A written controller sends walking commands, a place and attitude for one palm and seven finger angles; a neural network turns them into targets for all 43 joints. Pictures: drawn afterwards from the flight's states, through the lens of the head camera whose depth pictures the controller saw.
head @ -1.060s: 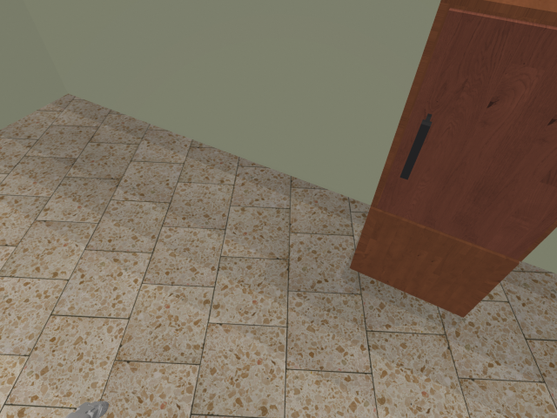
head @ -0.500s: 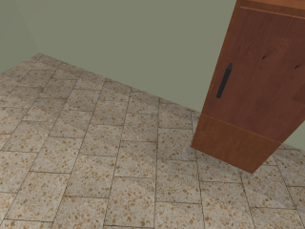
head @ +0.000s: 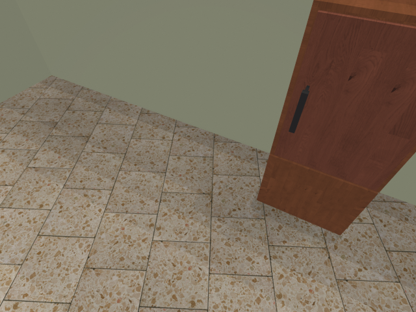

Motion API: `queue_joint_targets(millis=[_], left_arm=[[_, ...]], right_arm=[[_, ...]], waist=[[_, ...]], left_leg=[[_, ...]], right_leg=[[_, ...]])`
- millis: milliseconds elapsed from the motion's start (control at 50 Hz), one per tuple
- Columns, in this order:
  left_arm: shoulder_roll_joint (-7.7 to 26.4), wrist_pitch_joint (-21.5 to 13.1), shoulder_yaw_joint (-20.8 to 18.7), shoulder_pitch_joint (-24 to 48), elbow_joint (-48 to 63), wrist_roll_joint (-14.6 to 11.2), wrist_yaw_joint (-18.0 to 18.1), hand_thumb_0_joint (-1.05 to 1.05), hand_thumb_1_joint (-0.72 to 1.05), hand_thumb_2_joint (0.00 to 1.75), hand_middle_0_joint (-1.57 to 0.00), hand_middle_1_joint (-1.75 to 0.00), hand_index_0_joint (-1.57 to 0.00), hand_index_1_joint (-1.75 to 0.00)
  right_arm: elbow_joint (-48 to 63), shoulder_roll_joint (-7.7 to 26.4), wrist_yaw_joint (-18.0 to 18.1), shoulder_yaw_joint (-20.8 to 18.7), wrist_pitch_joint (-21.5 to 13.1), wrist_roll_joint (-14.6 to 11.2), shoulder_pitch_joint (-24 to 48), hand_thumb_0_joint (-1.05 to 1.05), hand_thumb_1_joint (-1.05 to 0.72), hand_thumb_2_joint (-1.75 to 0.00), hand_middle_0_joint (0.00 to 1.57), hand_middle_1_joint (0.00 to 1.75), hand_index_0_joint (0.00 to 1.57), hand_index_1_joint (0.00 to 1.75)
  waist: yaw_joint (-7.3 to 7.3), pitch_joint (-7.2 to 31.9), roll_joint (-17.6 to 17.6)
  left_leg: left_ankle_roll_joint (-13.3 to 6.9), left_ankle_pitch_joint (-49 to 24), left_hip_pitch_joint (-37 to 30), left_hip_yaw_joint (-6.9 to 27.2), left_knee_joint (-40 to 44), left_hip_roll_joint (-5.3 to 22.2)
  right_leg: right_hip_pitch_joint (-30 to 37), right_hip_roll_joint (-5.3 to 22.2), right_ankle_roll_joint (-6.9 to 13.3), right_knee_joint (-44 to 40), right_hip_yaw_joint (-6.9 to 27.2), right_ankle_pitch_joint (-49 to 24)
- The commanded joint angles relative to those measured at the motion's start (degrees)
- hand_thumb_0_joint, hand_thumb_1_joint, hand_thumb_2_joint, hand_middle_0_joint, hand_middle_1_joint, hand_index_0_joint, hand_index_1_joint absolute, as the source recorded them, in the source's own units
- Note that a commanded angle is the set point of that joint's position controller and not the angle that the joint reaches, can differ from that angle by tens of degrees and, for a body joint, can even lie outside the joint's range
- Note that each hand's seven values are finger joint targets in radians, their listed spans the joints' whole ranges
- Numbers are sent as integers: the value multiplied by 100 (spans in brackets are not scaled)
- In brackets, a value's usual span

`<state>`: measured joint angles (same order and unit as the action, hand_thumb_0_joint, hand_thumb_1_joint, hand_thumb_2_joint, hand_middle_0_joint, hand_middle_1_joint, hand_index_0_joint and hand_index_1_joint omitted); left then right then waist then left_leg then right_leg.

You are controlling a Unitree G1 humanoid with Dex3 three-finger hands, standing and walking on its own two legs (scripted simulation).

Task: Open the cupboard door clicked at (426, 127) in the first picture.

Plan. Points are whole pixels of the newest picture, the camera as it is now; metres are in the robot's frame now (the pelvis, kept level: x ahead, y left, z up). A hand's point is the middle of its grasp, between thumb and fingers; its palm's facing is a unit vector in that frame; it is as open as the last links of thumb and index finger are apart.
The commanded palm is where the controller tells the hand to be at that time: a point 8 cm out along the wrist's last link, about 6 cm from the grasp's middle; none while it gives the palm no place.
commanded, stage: look at it before walking up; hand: left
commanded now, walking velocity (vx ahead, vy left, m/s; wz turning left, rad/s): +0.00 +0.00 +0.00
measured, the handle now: (299, 109) +0.80 -0.28 -0.07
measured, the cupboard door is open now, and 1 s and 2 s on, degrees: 0 0 0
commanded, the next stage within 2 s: turn to face it in 0.48 s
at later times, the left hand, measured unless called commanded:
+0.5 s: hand out of the picture +0.07 +0.25 -0.16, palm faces -0.02 -0.94 -0.33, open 7.4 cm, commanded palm none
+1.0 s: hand out of the picture +0.06 +0.19 -0.18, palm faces -0.12 -0.96 -0.27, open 7.4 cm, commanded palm none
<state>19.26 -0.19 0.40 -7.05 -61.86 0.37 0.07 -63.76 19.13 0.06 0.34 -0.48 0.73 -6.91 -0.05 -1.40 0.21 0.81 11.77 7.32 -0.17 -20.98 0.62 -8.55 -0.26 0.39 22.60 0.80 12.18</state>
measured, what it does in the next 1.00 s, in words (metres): stands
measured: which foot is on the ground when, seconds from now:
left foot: down 0.00-0.96, up 0.98-1.00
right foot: down 0.00-1.00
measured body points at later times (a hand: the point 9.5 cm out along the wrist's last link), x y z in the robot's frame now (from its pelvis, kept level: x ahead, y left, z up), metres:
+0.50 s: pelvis +0.00 +0.00 +0.00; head +0.01 +0.00 +0.45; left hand +0.08 +0.30 -0.13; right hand +0.08 -0.29 -0.13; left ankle +0.00 +0.13 -0.75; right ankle +0.00 -0.11 -0.75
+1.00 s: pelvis -0.01 -0.01 -0.03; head +0.02 -0.03 +0.42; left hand +0.07 +0.24 -0.16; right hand +0.03 -0.27 -0.18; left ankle -0.01 +0.13 -0.73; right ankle +0.00 -0.10 -0.75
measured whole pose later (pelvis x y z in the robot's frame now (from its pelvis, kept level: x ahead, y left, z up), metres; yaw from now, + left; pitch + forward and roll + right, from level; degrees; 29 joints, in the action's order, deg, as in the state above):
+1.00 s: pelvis -0.01 -0.01 -0.03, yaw -8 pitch -1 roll +1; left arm 13.0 2.7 -1.9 -13.0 -53.9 1.3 -0.5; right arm -56.0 13.5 1.0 -2.3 2.8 0.9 -8.3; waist -1.4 -5.5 -0.9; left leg 1.8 24.3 17.8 -5.7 -44.5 4.3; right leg -20.3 -2.9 2.9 40.7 2.2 19.0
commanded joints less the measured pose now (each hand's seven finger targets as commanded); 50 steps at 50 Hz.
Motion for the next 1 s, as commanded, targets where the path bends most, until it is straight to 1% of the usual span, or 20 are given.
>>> queue_joint_targets(millis=[0, 100, 220, 300, 440, 600, 620, 660, 680, 720, 760, 820, 840, 860, 880, 900, 920, 940, 960, 980], left_arm=[[1213, -143, -240, 245, 365, 25, 56, 0, 90, 90, -20, -30, -20, -30], [1205, -147, -245, 208, 357, 22, 53, 0, 90, 90, -20, -30, -20, -30], [1195, -156, -244, 175, 332, 22, 59, 0, 90, 90, -20, -30, -20, -30], [1199, -147, -235, 194, 316, 22, 58, 0, 90, 90, -20, -30, -20, -30], [1204, -156, -240, 173, 300, 22, 64, 0, 90, 90, -20, -30, -20, -30], [1212, -139, -247, 181, 306, 26, 62, 0, 90, 90, -20, -30, -20, -30], [1194, -115, -263, 175, 339, 32, 60, 0, 90, 90, -20, -30, -20, -30], [711, 22, -202, -52, 353, 29, 83, 0, 90, 90, -20, -30, -20, -30], [567, 85, -194, -180, 388, 32, 92, 0, 90, 90, -20, -30, -20, -30], [591, 159, -246, -266, 539, 51, 80, 0, 90, 90, -20, -30, -20, -30], [565, 214, -301, -298, 734, 68, 52, 0, 90, 90, -20, -30, -20, -30], [444, 249, -349, -428, 948, 82, 5, 0, 90, 90, -20, -30, -20, -30], [382, 261, -372, -510, 987, 86, -11, 0, 90, 90, -20, -30, -20, -30], [317, 276, -387, -610, 1035, 86, -27, 0, 90, 90, -20, -30, -20, -30], [231, 280, -415, -769, 1055, 92, -43, 0, 90, 90, -20, -30, -20, -30], [222, 274, -449, -974, 1050, 94, -55, 0, 90, 90, -20, -30, -20, -30], [316, 233, -501, -1279, 1000, 123, -51, 0, 90, 90, -20, -30, -20, -30], [777, 143, -601, -1405, 1059, 207, 14, 0, 90, 90, -20, -30, -20, -30], [913, 107, -608, -1560, 1081, 118, 74, 0, 90, 90, -20, -30, -20, -30], [811, 131, -594, -1301, 1139, 100, 114, 0, 90, 90, -20, -30, -20, -30]], right_arm=[[373, 1175, 61, -240, -141, -15, 302, 0, -90, -90, 20, 30, 20, 30], [370, 1169, 63, -239, -145, -15, 287, 0, -90, -90, 20, 30, 20, 30], [370, 1187, 71, -236, -149, -28, 264, 0, -90, -90, 20, 30, 20, 30], [351, 1188, 70, -241, -138, -24, 283, 0, -90, -90, 20, 30, 20, 30], [343, 1198, 73, -241, -149, -32, 279, 0, -90, -90, 20, 30, 20, 30], [346, 1229, 88, -249, -161, -24, 325, 0, -90, -90, 20, 30, 20, 30], [370, 1202, 102, -265, -151, -22, 274, 0, -90, -90, 20, 30, 20, 30], [365, 668, 126, -197, -73, -9, -7, 0, -90, -90, 20, 30, 20, 30], [420, 526, 143, -201, -20, -7, -100, 0, -90, -90, 20, 30, 20, 30], [582, 584, 167, -272, 50, -7, -218, 0, -90, -90, 20, 30, 20, 30], [767, 639, 183, -354, 90, 7, -196, 0, -90, -90, 20, 30, 20, 30], [1013, 714, 187, -467, 112, 11, -96, 0, -90, -90, 20, 30, 20, 30], [1082, 713, 185, -496, 106, 15, -35, 0, -90, -90, 20, 30, 20, 30], [1148, 706, 175, -522, 95, 17, 60, 0, -90, -90, 20, 30, 20, 30], [1226, 698, 162, -543, 91, 24, 191, 0, -90, -90, 20, 30, 20, 30], [1308, 665, 153, -551, 97, 27, 286, 0, -90, -90, 20, 30, 20, 30], [1392, 596, 146, -553, 127, 27, 406, 0, -90, -90, 20, 30, 20, 30], [1515, 182, 138, -504, 165, -8, 262, 0, -90, -90, 20, 30, 20, 30], [1604, 110, 147, -470, 203, -19, 397, 0, -90, -90, 20, 30, 20, 30], [1526, 134, 149, -496, 224, -27, 343, 0, -90, -90, 20, 30, 20, 30]], waist=[[2, 215, 19], [0, 270, 0], [-5, 373, 5], [4, 240, 2], [9, 384, 9], [-10, 337, -57], [5, 335, -34], [23, 309, 3], [28, 256, 13], [51, 267, -26], [49, 184, -178], [-10, 202, -491], [-50, 219, -716], [-117, 153, -876], [-218, 134, -971], [-319, 118, -924], [-497, 134, -313], [-452, 269, 1523], [-571, 231, 1864], [-397, 91, 1271]], left_leg=[[-213, -508, 33, 490, 326, 601], [-211, -531, -9, 502, 316, 600], [-214, -791, -83, 506, 290, 634], [-205, -645, -50, 502, 353, 629], [-209, -874, -143, 507, 335, 648], [-211, -1003, -245, 468, 372, 678], [-201, -1096, -303, 407, 259, 699], [-124, -1139, -257, 184, 38, 726], [-90, -1108, -262, 87, -79, 740], [-111, -959, -201, 30, -255, 815], [-188, -735, -92, 60, -295, 956], [-412, -563, 127, 233, -269, 1317], [-530, -621, 273, 294, -241, 1501], [-661, -762, 464, 358, -232, 1681], [-739, -906, 651, 281, -348, 1787], [-693, -820, 1028, 140, -661, 1757], [-420, -400, 1418, -198, -1484, 1393], [106, 1062, 2148, -848, -3140, 389], [172, 2321, 2345, -119, -4076, -69], [119, 1994, 2427, 370, -4494, 66]], right_leg=[[-70, 721, 162, -468, 643, -525], [-52, 725, 162, -484, 652, -529], [62, 718, 161, -423, 603, -895], [-12, 711, 150, -466, 609, -743], [111, 722, 146, -417, 576, -1001], [72, 697, 142, -401, 583, -1125], [-15, 669, 156, -328, 621, -1303], [-171, 653, 96, -76, 659, -1562], [-329, 625, 78, 53, 693, -1636], [-554, 541, 98, 335, 763, -1632], [-869, 400, 85, 676, 748, -1448], [-1121, 147, 29, 1419, 563, -920], [-1142, 74, -3, 1781, 435, -463], [-1124, 20, -37, 2083, 277, 306], [-978, 44, -64, 2162, 104, 802], [-602, 142, -48, 1945, 115, 768], [-238, 297, 53, 1260, 437, -204], [-38, 1361, 452, 150, 2371, -1081], [-434, 1870, 872, -698, 3594, -1495], [-589, 1809, 1062, -859, 3539, -670]])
